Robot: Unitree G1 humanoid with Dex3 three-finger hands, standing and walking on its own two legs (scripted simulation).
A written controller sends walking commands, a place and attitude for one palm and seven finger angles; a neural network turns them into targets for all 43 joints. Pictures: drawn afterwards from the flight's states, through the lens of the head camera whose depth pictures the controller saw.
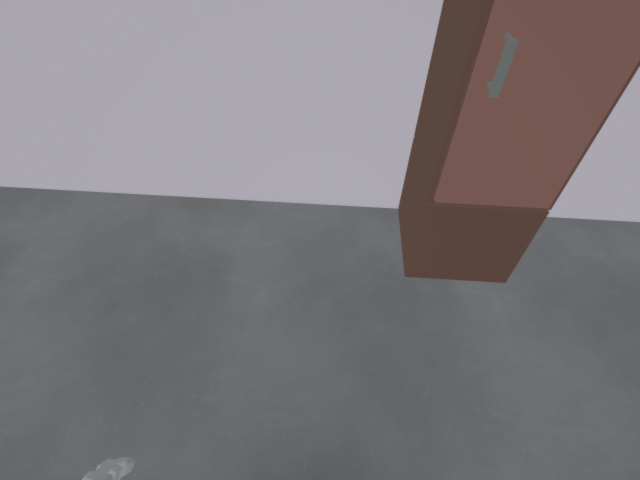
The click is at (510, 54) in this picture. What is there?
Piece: cupboard door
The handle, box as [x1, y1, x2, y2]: [487, 33, 518, 97]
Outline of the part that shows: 509,33 504,34 503,37 506,42 493,80 491,82 488,82 487,84 489,89 488,94 490,97 498,96 518,40 516,38 513,38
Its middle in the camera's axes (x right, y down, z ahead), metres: +0.41 -0.39 +0.88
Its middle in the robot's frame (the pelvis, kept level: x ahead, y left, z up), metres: +0.95 -0.37 +0.10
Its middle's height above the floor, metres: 0.87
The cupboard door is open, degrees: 0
